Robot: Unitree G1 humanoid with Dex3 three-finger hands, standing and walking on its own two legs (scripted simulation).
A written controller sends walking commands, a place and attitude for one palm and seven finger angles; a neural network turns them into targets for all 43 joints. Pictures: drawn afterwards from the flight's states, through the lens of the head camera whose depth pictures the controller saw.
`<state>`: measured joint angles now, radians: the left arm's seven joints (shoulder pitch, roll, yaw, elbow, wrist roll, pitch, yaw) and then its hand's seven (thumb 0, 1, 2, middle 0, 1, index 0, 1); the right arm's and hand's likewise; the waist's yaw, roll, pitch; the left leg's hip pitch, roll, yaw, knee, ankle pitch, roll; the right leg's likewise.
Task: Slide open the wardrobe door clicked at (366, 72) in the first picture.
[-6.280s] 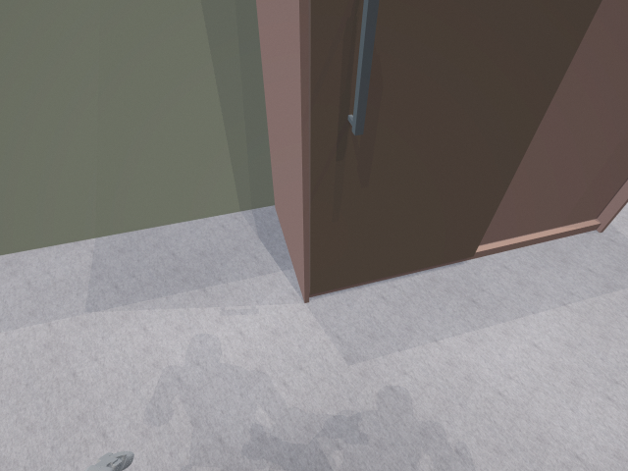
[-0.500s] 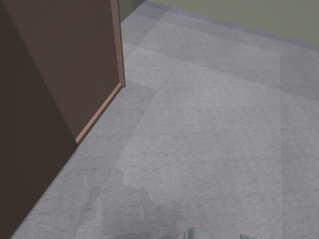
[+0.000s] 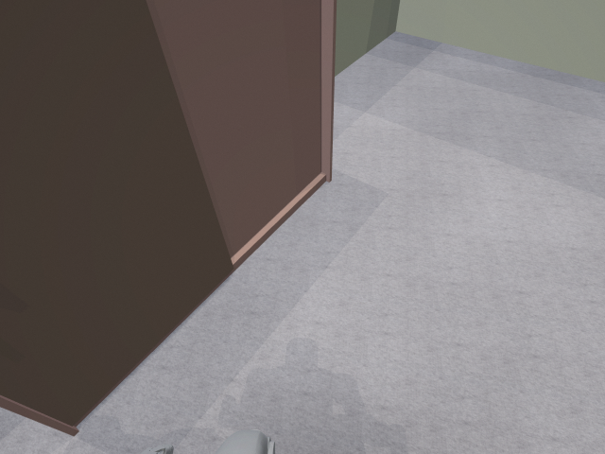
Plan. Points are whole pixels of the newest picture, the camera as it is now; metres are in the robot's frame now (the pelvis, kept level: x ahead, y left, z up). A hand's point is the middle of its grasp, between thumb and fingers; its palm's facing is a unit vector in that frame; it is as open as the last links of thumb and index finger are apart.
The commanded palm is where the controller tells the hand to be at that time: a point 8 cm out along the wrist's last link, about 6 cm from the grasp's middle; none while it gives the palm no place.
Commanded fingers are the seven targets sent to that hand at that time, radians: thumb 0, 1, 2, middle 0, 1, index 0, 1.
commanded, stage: turn to face it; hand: left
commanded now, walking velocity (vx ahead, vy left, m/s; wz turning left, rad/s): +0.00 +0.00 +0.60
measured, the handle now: out of the picture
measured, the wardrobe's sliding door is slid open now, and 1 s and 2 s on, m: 0.00 0.00 0.00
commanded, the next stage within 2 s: take the last steps up to it in 1.40 s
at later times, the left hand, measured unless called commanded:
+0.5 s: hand out of the picture +0.02 +0.31 -0.17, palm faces +0.31 -0.92 -0.24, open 7.4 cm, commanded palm none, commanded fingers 0.00 0.90 0.90 -0.20 -0.30 -0.20 -0.30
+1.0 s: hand out of the picture -0.05 +0.22 -0.14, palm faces +0.55 -0.78 -0.28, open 7.4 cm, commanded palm none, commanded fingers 0.00 0.90 0.90 -0.20 -0.30 -0.20 -0.30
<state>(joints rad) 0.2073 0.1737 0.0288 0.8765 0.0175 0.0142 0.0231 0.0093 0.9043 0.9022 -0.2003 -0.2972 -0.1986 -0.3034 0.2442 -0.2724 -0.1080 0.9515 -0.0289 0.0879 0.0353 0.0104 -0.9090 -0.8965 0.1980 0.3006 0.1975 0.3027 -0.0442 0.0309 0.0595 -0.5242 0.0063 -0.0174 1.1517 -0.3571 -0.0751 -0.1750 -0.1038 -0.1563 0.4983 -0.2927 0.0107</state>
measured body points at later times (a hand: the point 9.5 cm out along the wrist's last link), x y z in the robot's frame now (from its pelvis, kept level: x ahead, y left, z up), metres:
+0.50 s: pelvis -0.01 +0.07 +0.00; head +0.02 +0.11 +0.45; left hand +0.00 +0.36 -0.15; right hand +0.15 -0.15 -0.12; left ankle -0.01 +0.15 -0.74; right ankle +0.02 -0.10 -0.65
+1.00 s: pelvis -0.02 +0.01 +0.00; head +0.00 -0.01 +0.45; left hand -0.08 +0.26 -0.12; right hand +0.15 -0.21 -0.15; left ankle -0.12 +0.13 -0.64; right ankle +0.04 -0.09 -0.74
